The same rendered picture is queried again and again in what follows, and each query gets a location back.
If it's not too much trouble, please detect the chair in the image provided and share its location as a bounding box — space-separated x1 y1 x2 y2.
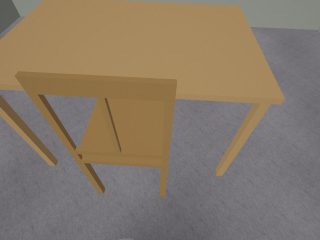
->
15 71 177 198

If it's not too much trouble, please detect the table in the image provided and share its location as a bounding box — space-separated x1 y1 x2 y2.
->
0 0 285 176

